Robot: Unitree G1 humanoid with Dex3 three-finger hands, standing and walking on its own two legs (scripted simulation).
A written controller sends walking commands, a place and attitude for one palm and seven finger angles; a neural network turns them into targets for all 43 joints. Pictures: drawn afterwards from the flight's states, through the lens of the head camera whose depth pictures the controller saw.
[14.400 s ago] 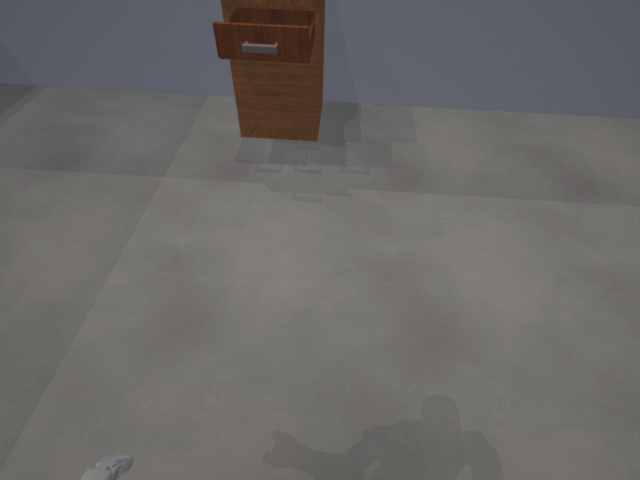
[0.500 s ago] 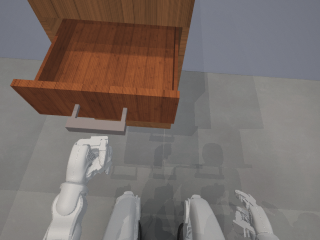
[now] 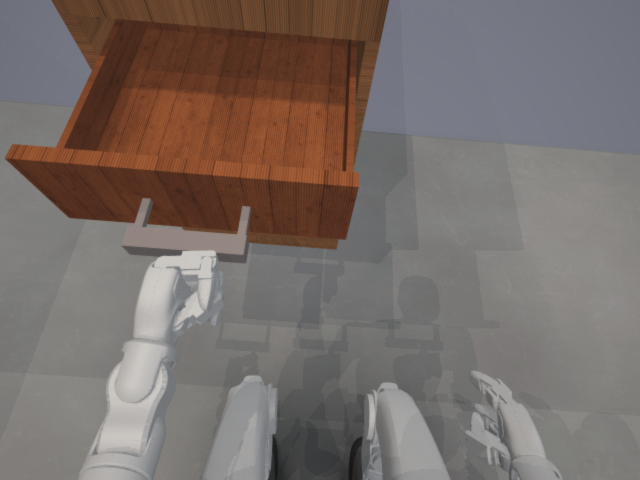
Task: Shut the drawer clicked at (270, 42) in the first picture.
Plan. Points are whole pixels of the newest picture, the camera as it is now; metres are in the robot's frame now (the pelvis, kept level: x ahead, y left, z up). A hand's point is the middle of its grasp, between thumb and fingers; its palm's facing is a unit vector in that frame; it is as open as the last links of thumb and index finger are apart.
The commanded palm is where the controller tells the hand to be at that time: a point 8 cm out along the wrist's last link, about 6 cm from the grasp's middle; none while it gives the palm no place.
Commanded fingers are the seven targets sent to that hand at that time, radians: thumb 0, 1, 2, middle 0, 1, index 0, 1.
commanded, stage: push the drawer shut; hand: left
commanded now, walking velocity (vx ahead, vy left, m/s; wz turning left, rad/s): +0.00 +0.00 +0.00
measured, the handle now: (191, 227) +0.41 +0.18 +0.02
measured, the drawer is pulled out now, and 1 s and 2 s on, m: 0.24 0.11 0.00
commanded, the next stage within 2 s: none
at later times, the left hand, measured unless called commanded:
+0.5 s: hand (221, 259) +0.37 +0.14 +0.01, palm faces -0.08 -1.00 -0.05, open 3.2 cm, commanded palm +0.37 +0.18 +0.02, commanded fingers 0.00 0.90 0.90 -1.40 -1.60 -1.40 -1.60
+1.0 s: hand (239, 203) +0.45 +0.13 +0.01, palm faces -0.04 -1.00 -0.06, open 3.4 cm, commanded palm +0.44 +0.17 +0.02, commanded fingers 0.00 0.90 0.90 -1.40 -1.60 -1.40 -1.60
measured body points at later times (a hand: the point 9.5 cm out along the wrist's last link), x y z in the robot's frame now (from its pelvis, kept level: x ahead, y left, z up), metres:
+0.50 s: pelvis -0.02 +0.00 +0.00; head +0.12 +0.03 +0.42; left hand +0.37 +0.19 +0.01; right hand +0.13 -0.25 -0.11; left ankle +0.04 +0.11 -0.56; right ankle +0.04 -0.12 -0.56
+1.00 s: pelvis -0.01 +0.00 +0.00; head +0.15 +0.01 +0.42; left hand +0.45 +0.18 +0.02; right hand +0.06 -0.26 -0.13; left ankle +0.04 +0.11 -0.56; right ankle +0.04 -0.12 -0.56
